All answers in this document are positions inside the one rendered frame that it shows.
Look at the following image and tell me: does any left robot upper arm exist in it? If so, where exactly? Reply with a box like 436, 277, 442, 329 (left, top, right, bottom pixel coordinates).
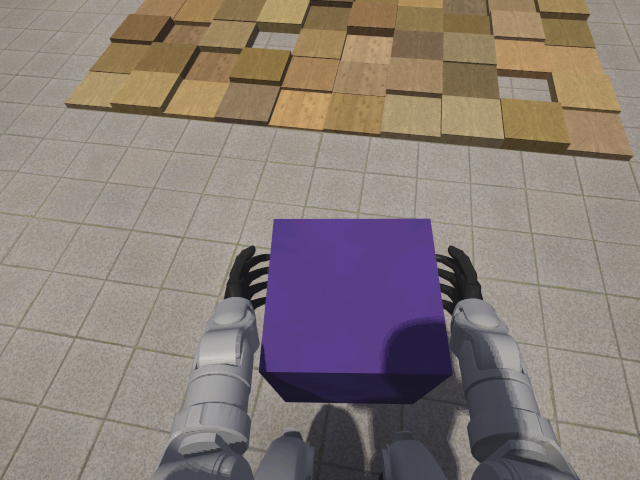
151, 451, 254, 480

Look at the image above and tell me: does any robot left hand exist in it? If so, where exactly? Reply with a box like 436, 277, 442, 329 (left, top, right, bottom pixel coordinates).
224, 245, 270, 310

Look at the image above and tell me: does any right robot thigh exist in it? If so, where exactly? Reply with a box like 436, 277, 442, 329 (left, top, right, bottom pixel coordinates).
380, 440, 448, 480

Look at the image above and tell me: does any carton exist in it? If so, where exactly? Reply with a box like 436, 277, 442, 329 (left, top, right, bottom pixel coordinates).
259, 219, 453, 404

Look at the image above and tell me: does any robot right hand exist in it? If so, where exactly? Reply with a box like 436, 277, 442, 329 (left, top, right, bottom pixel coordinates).
436, 245, 483, 316

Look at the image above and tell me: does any right robot forearm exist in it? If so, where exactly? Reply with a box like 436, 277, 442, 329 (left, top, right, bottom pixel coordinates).
449, 298, 580, 480

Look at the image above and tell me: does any left robot shin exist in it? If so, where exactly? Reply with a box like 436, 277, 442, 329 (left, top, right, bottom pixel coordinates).
269, 428, 303, 447

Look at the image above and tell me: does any right robot upper arm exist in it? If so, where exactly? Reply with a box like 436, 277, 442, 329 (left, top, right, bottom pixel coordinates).
471, 457, 577, 480

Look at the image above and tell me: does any left robot forearm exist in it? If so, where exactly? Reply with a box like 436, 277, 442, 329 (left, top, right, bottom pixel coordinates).
150, 297, 260, 480

